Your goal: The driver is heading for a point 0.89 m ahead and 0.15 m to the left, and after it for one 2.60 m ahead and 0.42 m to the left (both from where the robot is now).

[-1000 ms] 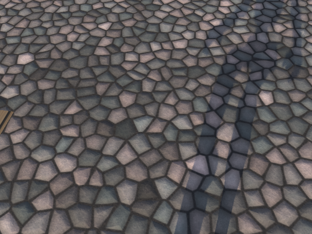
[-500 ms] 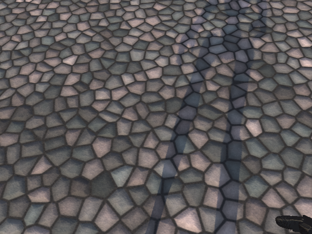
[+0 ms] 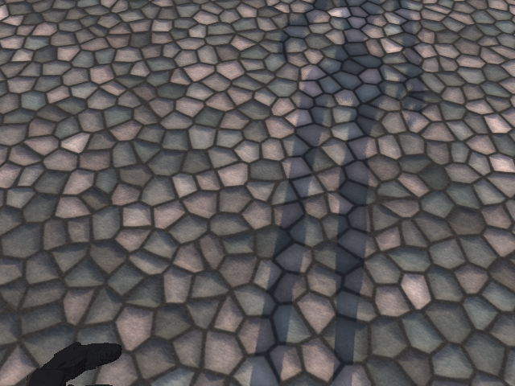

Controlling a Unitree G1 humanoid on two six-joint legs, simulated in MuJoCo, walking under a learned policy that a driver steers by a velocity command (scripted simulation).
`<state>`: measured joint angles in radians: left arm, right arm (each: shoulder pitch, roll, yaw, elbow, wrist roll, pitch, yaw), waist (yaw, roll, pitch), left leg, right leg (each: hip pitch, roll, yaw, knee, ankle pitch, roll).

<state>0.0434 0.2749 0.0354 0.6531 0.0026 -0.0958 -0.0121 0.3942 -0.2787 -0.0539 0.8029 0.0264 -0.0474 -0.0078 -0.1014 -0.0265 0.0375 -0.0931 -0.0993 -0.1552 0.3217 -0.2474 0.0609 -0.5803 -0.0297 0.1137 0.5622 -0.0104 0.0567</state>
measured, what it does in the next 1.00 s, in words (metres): walks ahead, turning left: right foot, then left foot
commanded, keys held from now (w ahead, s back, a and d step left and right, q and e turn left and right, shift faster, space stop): w+q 0.70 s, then w+e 0.30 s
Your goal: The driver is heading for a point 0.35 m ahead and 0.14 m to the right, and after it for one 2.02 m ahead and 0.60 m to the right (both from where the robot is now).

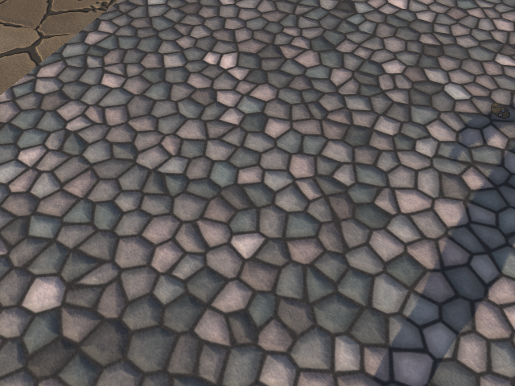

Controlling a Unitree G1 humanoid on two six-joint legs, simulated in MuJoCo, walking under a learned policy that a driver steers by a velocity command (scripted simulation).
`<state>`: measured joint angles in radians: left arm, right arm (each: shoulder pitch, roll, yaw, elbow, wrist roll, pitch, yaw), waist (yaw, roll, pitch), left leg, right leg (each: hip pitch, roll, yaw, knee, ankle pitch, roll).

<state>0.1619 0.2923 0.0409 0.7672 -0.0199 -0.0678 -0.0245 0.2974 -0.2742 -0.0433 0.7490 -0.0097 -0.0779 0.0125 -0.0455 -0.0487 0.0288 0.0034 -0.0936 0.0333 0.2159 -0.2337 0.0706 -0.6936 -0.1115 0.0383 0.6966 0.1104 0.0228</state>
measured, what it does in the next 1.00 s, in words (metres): walks ahead, turning right: right foot, then left foot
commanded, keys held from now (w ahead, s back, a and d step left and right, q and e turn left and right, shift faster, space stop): w+e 0.18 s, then e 0.64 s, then no key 0.18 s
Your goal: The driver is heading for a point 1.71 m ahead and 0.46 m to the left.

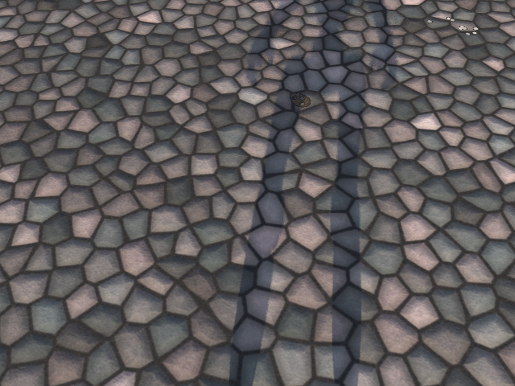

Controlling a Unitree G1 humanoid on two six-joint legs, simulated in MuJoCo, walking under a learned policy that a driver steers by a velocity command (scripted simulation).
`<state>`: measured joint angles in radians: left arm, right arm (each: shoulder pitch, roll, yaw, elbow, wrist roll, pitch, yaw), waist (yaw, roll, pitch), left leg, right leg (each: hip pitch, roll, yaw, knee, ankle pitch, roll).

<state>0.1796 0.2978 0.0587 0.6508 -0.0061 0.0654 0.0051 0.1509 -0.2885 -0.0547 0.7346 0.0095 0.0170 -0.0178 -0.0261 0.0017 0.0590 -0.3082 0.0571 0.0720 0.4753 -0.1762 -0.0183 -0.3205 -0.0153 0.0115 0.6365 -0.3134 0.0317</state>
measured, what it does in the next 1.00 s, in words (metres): steps on the spot, turning left: right foot, then left foot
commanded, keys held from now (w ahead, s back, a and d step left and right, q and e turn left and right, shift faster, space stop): no key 0.06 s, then q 0.90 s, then no key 0.04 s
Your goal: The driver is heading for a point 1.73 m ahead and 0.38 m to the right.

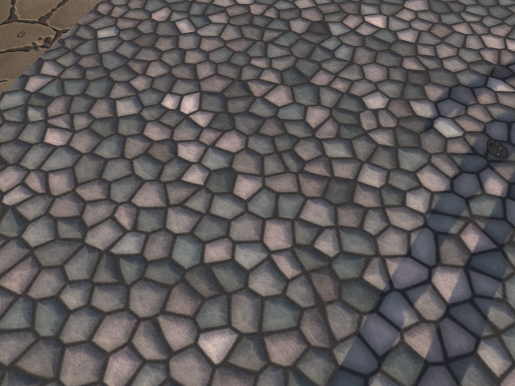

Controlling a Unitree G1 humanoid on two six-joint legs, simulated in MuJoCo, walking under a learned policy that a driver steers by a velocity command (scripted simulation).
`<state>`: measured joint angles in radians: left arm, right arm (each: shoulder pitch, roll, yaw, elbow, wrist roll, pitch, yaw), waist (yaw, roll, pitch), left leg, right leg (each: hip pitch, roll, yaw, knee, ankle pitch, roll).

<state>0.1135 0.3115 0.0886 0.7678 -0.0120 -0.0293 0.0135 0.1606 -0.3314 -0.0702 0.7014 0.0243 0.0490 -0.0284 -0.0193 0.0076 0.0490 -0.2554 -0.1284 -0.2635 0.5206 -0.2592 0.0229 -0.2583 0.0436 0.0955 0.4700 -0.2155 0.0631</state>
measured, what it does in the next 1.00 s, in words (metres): steps on the spot, turning right: left foot, then right foot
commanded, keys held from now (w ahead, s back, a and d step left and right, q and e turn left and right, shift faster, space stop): no key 0.34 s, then e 0.24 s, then w+e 0.32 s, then e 0.10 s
